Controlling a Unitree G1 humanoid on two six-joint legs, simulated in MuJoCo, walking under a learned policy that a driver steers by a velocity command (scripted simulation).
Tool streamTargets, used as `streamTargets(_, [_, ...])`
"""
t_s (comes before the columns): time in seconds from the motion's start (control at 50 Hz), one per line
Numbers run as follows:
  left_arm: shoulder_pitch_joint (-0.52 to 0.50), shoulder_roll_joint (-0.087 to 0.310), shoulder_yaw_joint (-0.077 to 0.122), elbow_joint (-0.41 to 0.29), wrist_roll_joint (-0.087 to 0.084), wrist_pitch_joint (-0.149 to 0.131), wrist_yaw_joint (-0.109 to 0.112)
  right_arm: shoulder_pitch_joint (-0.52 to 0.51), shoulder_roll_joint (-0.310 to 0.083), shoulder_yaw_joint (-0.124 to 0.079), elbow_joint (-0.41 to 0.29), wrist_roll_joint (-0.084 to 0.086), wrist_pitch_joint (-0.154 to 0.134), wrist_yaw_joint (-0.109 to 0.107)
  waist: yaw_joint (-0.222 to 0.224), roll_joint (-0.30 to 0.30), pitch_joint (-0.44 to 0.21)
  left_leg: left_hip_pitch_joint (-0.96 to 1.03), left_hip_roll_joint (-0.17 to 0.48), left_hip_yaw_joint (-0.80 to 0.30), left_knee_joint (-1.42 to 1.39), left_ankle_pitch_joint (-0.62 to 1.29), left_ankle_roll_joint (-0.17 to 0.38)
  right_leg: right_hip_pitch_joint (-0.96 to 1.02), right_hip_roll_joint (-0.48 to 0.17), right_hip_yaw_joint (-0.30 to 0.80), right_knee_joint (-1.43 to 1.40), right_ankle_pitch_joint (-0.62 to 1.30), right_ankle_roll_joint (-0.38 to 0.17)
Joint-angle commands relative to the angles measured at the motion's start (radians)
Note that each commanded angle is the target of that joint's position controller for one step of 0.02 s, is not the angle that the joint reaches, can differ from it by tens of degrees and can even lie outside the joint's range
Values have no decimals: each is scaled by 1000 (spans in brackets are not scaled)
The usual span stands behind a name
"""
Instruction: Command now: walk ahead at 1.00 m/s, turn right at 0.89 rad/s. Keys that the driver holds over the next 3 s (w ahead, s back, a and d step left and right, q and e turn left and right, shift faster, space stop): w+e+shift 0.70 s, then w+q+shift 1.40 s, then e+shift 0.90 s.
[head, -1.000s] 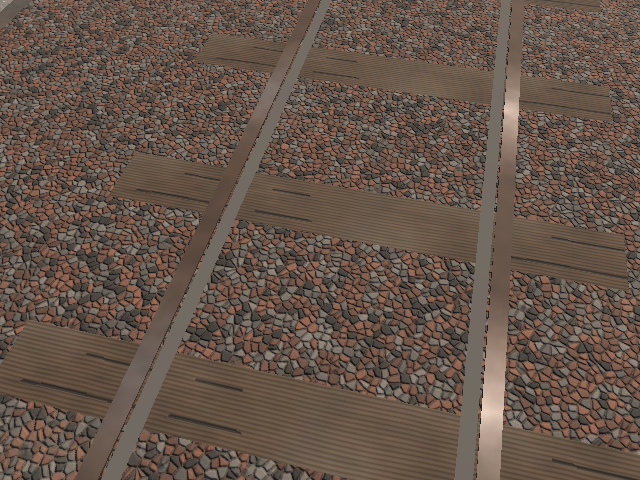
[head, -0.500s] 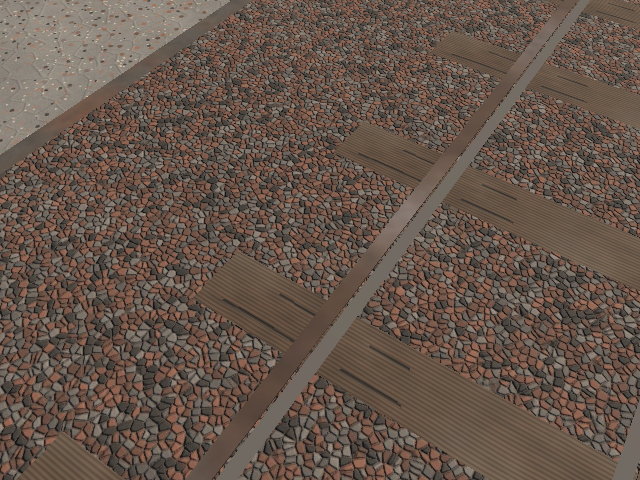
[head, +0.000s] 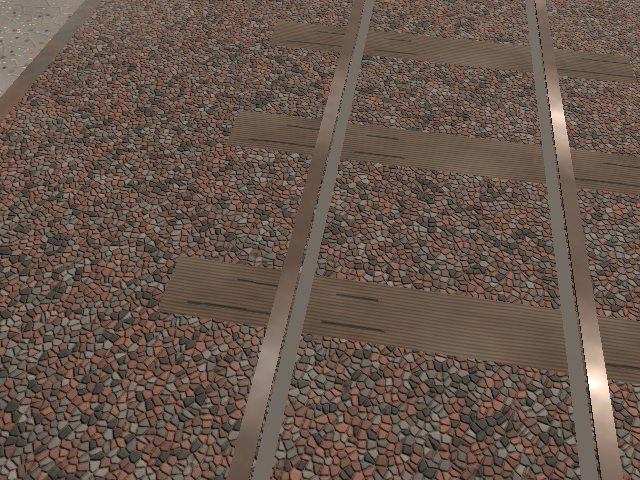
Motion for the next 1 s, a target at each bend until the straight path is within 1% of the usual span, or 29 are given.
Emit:
streamTargets(0.02, [-91, -53, -41, -127, 0, -5, -29, -113, -28, 6, -55, 5, -34, 3, 73, 136, 116, -64, 224, -38, -217, 460, 79, -62, -51, 21, -150, 155, -7])
streamTargets(0.06, [-163, -49, -52, -146, -1, -6, -46, -93, -60, 1, -37, 5, -35, -1, 63, 91, 149, -98, 189, 66, -251, 589, 58, 75, -7, -84, -340, 237, -37])
streamTargets(0.1, [-168, -30, -52, -140, -3, -9, -46, -31, -115, -9, -25, 5, -30, -7, 67, 98, 114, -25, 191, 103, -154, 1044, 38, 211, 81, -170, -422, 235, -73])
streamTargets(0.12, [-117, -8, -46, -124, -5, -10, -41, -18, -151, -18, -27, 4, -19, -14, 101, 128, 73, 26, 205, 105, -55, 1247, 31, 275, 120, -188, -432, 192, -87])
streamTargets(0.16, [168, 66, -13, -47, -3, -15, -21, -69, -216, -35, -52, -6, 16, -26, 260, 165, -82, 1, 253, 78, 341, 1419, 40, 587, 171, -147, -443, 93, -137])
streamTargets(0.18, [376, 115, 17, 24, -2, -17, 1, -100, -214, -36, -70, -14, 29, -23, 341, 126, -171, -152, 238, 64, 663, 1230, 45, 867, 179, -76, -505, 52, -171])
streamTargets(0.2, [337, 178, 53, 34, -34, -1, 30, -112, -134, -23, -71, -21, 29, -4, 284, -77, -126, -424, 34, 57, 1078, 179, 15, 1011, 95, 93, -570, -19, -195])
streamTargets(0.22, [226, 321, 70, -29, 9, 16, 33, 0, -74, 5, -198, -4, 11, 2, 122, -236, -266, -798, -48, -89, 1409, -183, -32, 1246, -178, 686, -705, 15, -406])
streamTargets(0.24, [277, 282, 73, -56, -1, 22, 47, -110, -130, 7, -223, -9, -15, 2, 205, -26, -332, -874, -9, -253, 1383, -83, -22, 1236, -207, 839, -867, -165, -427])
streamTargets(0.26, [250, 227, 62, -24, -9, 12, 59, -152, -125, 15, -229, -8, -28, 2, 157, 62, -140, -879, 47, -266, 1249, -35, -13, 1045, -193, 797, -941, -181, -376])
streamTargets(0.3, [183, 163, 39, -9, -10, -22, 70, -166, -103, 27, -219, -38, -7, -2, 51, 152, 21, -728, 110, -261, 1046, -51, -25, 709, -94, 617, -944, -7, -309])
streamTargets(0.36, [148, 117, 16, -9, -19, -58, 60, -163, -81, 34, -229, -52, 54, 3, -14, 135, 83, -576, 142, -232, 817, -101, -64, 415, -1, 466, -988, 68, -295])
streamTargets(0.44, [131, 130, 32, -15, -22, -76, 46, -373, -18, 61, -311, -11, 52, 26, 41, 61, 115, -377, 104, -186, 419, 323, -65, 255, 96, 386, -1032, 110, -213])
streamTargets(0.52, [189, 153, 47, 1, -32, -73, 45, -385, -71, 43, -306, 7, 44, 22, 79, 23, 55, -266, 48, -205, 232, 383, -35, 457, 52, 447, -923, 304, -144])
streamTargets(0.56, [179, 194, 54, 3, -21, -69, 48, -212, -138, 11, -258, 6, 37, 3, -13, 46, -61, -78, -11, -191, 207, 199, -18, 540, 66, 440, -671, 537, -99])
streamTargets(0.58, [134, 197, 52, -3, -18, -73, 43, -10, -177, -10, -213, -1, 33, -14, -134, 75, -153, 147, 14, -187, 217, 124, -5, 457, 110, 391, -414, 549, -70])
streamTargets(0.6, [108, 69, 16, -34, -14, -88, 46, 209, -251, -37, -183, -28, 27, -37, -205, 212, -282, 376, 241, -421, 179, -244, 22, 291, 172, 309, -49, 173, -60])
streamTargets(0.62, [220, -44, -21, -102, -59, -88, 44, 105, -322, -47, -201, -51, 31, -33, -48, 545, -371, 475, 495, -1042, -100, -515, 107, 18, 251, 195, 188, -322, -31])
streamTargets(0.64, [172, 29, -25, -70, -28, -67, 56, -42, -233, -45, -228, -40, 40, -27, -36, 358, -224, 324, 467, -1073, -135, -656, 142, -95, 142, 156, 259, -202, -41])
streamTargets(0.66, [98, 73, -14, -67, -4, -54, 46, -97, -147, -24, -234, -29, 44, -23, -40, 209, -118, 207, 414, -866, -97, -541, 133, -94, 86, 130, 217, -126, -38])
streamTargets(0.68, [60, 74, -11, -69, 3, -43, 30, -99, -106, -14, -209, -28, 46, -17, -31, 119, -42, 98, 365, -691, -92, -341, 117, -63, 48, 118, 166, -93, -30])
streamTargets(0.7, [21, 54, -14, -87, 11, -32, 13, -77, -99, -10, -175, -24, 41, -18, -20, 127, 2, 29, 323, -558, -104, -206, 98, -45, 18, 123, 131, -88, -23])
streamTargets(0.76, [3, -31, -47, -116, 20, -18, -13, -2, -41, 9, -87, -7, 2, 9, 20, 150, 63, -79, 261, -428, -159, -19, 108, -27, 30, 174, 50, -54, -12])
streamTargets(0.82, [-112, 1, -56, -172, 18, -26, -14, -5, -83, 0, -61, 2, -14, 19, 49, 130, 121, -104, 241, -314, -233, 136, 156, -74, 61, 172, -155, 46, 10])
streamTargets(0.88, [-223, -8, -80, -199, 15, -44, -36, 15, -98, -2, -37, 24, -9, 27, 38, 96, 131, -211, 179, -222, -332, 351, 156, 180, 38, -20, -451, 202, 14])
streamTargets(0.94, [-232, 10, -79, -190, 11, -56, -20, 53, -182, -21, -7, 17, -5, 30, 49, 107, 118, -98, 217, -208, -258, 720, 163, 319, 69, -28, -565, 147, 0])
streamTargets(0.96, [-181, 33, -68, -173, 15, -60, -3, 69, -206, -25, 6, 17, -2, 26, 75, 128, 60, -41, 215, -198, -143, 929, 155, 403, 101, -34, -586, 82, -7])
streamTargets(0.98, [-22, 64, -50, -125, 21, -65, 15, 73, -222, -27, 16, 17, 5, 20, 156, 142, -39, -42, 205, -187, 70, 1048, 143, 589, 133, -31, -611, 37, -18])
streamTargets(1.0, [165, 101, -29, -67, 32, -69, 35, 55, -216, -25, 11, 23, 8, 18, 252, 138, -139, -185, 159, -175, 344, 908, 127, 849, 84, 14, -626, 29, -24])
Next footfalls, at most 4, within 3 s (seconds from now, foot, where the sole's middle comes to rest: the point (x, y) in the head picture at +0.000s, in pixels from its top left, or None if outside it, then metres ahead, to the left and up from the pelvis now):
0.20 right None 0.37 -0.07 -0.77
0.60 left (330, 352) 0.80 -0.04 -0.77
1.00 right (499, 307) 0.92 -0.47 -0.77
1.46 left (482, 178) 1.39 -0.53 -0.77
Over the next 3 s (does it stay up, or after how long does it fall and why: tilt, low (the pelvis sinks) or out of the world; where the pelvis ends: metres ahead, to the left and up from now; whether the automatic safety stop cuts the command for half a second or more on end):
stays up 2.12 -0.57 0.00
